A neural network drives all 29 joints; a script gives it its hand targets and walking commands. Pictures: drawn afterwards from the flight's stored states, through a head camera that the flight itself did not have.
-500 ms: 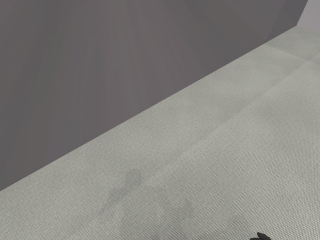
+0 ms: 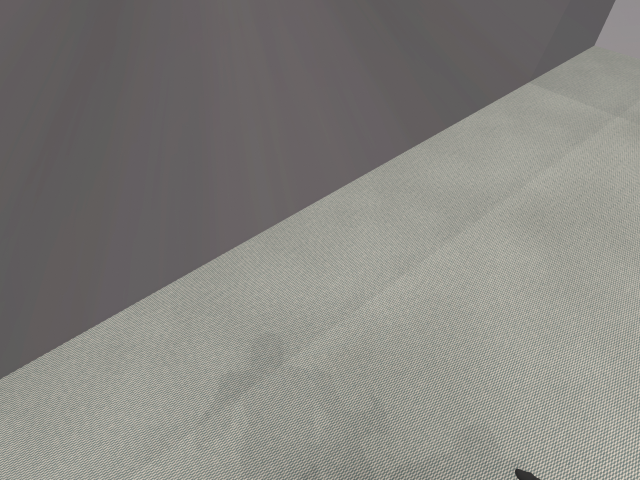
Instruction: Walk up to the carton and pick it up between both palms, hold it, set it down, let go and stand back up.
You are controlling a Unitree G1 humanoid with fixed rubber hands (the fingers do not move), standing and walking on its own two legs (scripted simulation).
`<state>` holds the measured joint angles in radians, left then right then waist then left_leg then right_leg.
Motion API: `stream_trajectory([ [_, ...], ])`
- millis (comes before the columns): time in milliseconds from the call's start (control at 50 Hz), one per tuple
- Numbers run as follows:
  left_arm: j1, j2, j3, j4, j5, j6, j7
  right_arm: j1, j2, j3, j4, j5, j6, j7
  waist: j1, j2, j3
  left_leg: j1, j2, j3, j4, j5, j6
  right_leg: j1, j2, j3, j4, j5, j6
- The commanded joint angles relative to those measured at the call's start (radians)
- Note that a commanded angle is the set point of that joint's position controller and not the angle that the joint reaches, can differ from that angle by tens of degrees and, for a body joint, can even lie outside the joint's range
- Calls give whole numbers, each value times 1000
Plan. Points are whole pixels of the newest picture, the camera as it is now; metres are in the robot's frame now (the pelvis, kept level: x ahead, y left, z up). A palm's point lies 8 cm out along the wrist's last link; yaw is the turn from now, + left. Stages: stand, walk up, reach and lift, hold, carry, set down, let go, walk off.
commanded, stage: stand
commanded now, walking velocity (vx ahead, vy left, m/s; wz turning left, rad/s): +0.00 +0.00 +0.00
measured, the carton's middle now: out of the picture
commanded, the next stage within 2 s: walk up in 0.28 s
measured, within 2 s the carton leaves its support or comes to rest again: neither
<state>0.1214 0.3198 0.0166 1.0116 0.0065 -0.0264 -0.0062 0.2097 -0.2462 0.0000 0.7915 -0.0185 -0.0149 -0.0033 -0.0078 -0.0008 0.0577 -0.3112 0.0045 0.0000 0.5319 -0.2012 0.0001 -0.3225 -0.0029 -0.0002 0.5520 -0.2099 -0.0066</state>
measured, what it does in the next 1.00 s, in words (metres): steps on the spot: right foot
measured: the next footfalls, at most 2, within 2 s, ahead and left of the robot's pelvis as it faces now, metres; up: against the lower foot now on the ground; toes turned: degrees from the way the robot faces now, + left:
right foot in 0.78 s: +0.03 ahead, -0.18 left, +0.00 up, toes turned -11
left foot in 1.04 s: +0.09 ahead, -0.05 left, +0.00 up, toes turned -12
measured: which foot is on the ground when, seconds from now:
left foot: down 0.00-0.78, up 0.80-1.00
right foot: down 0.00-0.52, up 0.54-0.76, down 0.78-1.00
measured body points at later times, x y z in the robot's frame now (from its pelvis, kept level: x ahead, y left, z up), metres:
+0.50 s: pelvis +0.00 +0.00 +0.00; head +0.02 +0.00 +0.45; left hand +0.11 +0.29 -0.12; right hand +0.11 -0.25 -0.12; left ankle +0.05 +0.13 -0.73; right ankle +0.05 -0.11 -0.73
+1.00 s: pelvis -0.02 -0.10 -0.01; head +0.01 -0.11 +0.44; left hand +0.13 +0.20 -0.11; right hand +0.05 -0.42 -0.12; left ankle +0.04 -0.02 -0.72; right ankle -0.01 -0.18 -0.73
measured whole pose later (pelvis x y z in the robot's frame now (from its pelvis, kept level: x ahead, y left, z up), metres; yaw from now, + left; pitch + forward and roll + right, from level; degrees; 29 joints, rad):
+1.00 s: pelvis -0.02 -0.10 -0.01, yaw -15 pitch +0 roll -1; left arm 0.29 0.39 0.10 0.73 0.02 0.06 -0.14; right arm 0.16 -0.39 0.00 0.81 -0.02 -0.01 -0.02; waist 0.05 0.05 0.05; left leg -0.44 0.03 0.08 0.81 -0.46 0.00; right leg -0.35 0.12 0.01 0.61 -0.27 -0.07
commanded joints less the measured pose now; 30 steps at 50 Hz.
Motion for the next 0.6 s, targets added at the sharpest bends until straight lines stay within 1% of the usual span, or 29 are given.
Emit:
stream_trajectory([
  [0, -31, 226, 49, -21, 11, -38, -11, -79, -264, -71, 49, 2, -37, 8, 9, 65, -157, 78, 118, -114, -177, -127, 50, 122, -125, 139, -195, -87, -42],
  [20, -48, 245, 53, -33, 14, -37, -3, -69, -249, -67, 56, -2, -39, 4, 4, 35, -129, 69, 111, -116, -187, -153, 48, 118, -115, 145, -215, -87, -40],
  [40, -38, 234, 53, -31, 14, -38, -2, -63, -259, -73, 55, -5, -41, 1, 16, 55, -157, 83, 105, -108, -179, -99, 45, 131, -116, 140, -203, -66, -39],
  [60, -32, 246, 58, -28, 16, -39, 0, -67, -280, -80, 59, -1, -40, -4, 20, 35, -187, 125, 105, -97, -162, -72, 53, 118, -130, 156, -210, -59, -45],
  [80, -29, 262, 54, -26, 17, -47, 1, -48, -244, -68, 55, 6, -44, 4, 3, 46, -168, 125, 95, -90, -147, -44, 42, 111, -139, 172, -215, -82, -48],
  [120, -62, 203, 44, -45, 12, -42, -8, -57, -265, -70, 61, 1, -48, 6, -1, 84, -195, 122, 122, -112, -175, -54, 47, 137, -116, 124, -185, 3, -35],
  [140, -32, 226, 56, -27, 3, -38, -6, -79, -252, -67, 62, 3, -44, 6, 21, 32, -201, 98, 120, -106, -170, -48, 44, 156, -112, 110, -172, 4, -36],
  [160, -14, 218, 58, -24, 13, -41, -5, -81, -249, -70, 52, -4, -43, 4, 19, 84, -238, 130, 120, -109, -156, -40, 50, 158, -118, 124, -172, 30, -37],
  [180, -38, 239, 57, -18, 8, -39, -3, -69, -240, -61, 65, 6, -45, 4, 2, 43, -198, 126, 108, -96, -151, -9, 46, 128, -130, 133, -186, 13, -44],
  [200, -39, 252, 53, -20, 5, -43, -7, -54, -252, -69, 69, 1, -42, 1, 18, 11, -183, 125, 109, -109, -167, -15, 46, 136, -129, 131, -188, -23, -39],
  [220, -44, 250, 56, -32, 9, -36, -4, -64, -241, -64, 60, 3, -38, 0, 4, 64, -176, 109, 116, -108, -162, -1, 42, 109, -118, 133, -193, -17, -36],
  [240, -30, 227, 51, -31, 7, -34, -4, -92, -247, -63, 54, 3, -44, 3, 23, 71, -154, 96, 109, -96, -158, -41, 37, 117, -130, 137, -199, -38, -48],
  [260, -25, 244, 54, -43, 12, -38, -5, -86, -248, -69, 53, 8, -45, 4, 26, 41, -189, 123, 105, -91, -146, -57, 41, 107, -140, 158, -215, -86, -50],
  [280, -68, 229, 49, -34, 14, -31, -5, -74, -274, -66, 77, 10, -39, 0, 4, 63, -163, 112, 115, -100, -161, -79, 44, 87, -127, 158, -217, -69, -46],
  [300, -69, 195, 49, -42, 14, -35, -9, -61, -252, -64, 73, -3, -46, 0, -1, 25, -209, 110, 120, -114, -177, -106, 47, 121, -115, 123, -190, -51, -35],
  [320, -31, 207, 40, -23, 11, -38, -8, -74, -296, -78, 64, -5, -47, -2, 23, 29, -170, 102, 115, -112, -184, -83, 47, 129, -112, 133, -193, -30, -35],
  [340, -65, 225, 51, -23, 9, -41, -5, -70, -263, -67, 64, 2, -46, 3, 11, 59, -205, 120, 115, -98, -176, -74, 42, 130, -124, 141, -198, -46, -43],
  [360, -38, 208, 48, -39, 16, -45, -4, -91, -255, -66, 58, -1, -43, 5, 22, 74, -218, 136, 118, -108, -174, -66, 47, 119, -117, 130, -184, -16, -41],
  [380, -21, 203, 41, -28, 6, -42, -10, -85, -257, -67, 66, 4, -50, 7, 27, 60, -199, 118, 122, -114, -171, -68, 47, 126, -116, 129, -183, -16, -38],
  [400, -26, 196, 41, -20, 14, -41, -5, -98, -245, -69, 65, 2, -48, 5, 15, 30, -202, 135, 124, -100, -159, -31, 47, 122, -121, 122, -193, 15, -33],
  [420, -41, 224, 43, -24, 10, -40, -7, -83, -249, -69, 76, 3, -43, 4, 3, 64, -216, 142, 120, -110, -178, -8, 47, 129, -119, 127, -181, 32, -36],
  [440, -41, 193, 37, -32, 4, -41, -8, -87, -262, -62, 65, 1, -54, 1, 19, 53, -194, 128, 128, -106, -180, -8, 46, 134, -115, 135, -189, 31, -42],
  [460, -39, 289, 103, -200, 62, 26, -68, -102, -427, -156, 4, 6, -34, -14, 4, -18, -134, 264, 95, -66, -38, -39, 92, -180, -43, 239, -101, 261, -93],
  [480, -34, 259, 104, -216, 63, 42, -86, -75, -429, -155, -6, 10, -25, -24, -2, 107, -152, 296, 192, -143, -63, -54, 142, -260, -10, 183, 51, 217, -83],
  [500, -27, 217, 101, -257, 67, 53, -96, -50, -449, -167, -18, 0, -25, -28, -17, 191, -186, 304, 404, -243, -218, -49, 236, -310, 15, 82, 240, -125, -30],
  [520, -30, 226, 100, -276, 77, 70, -98, -98, -473, -170, -29, -9, -29, -31, -13, 191, -127, 204, 524, -237, -301, -127, 277, -346, -62, 76, 349, -217, 8],
  [540, -5, 251, 106, -292, 76, 78, -103, -135, -477, -177, -40, -6, -28, -32, 4, 164, -101, 105, 544, -232, -324, -179, 289, -313, -73, 82, 413, -211, 19],
  [560, 16, 267, 120, -306, 73, 81, -115, -170, -458, -179, -51, -12, -29, -30, 21, 177, -91, 99, 496, -153, -283, -144, 273, -290, -97, 84, 438, -169, 23],
  [580, 37, 272, 123, -308, 72, 82, -127, -155, -433, -177, -63, -10, -37, -34, 15, 150, -103, 63, 466, -111, -271, -155, 258, -265, -107, 92, 441, -159, 23],
])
